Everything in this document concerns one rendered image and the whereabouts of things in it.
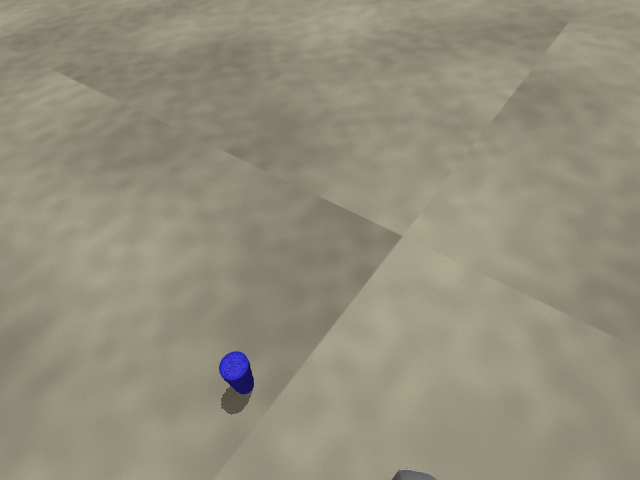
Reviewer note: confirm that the cup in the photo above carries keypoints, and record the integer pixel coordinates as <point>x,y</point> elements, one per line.
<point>235,369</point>

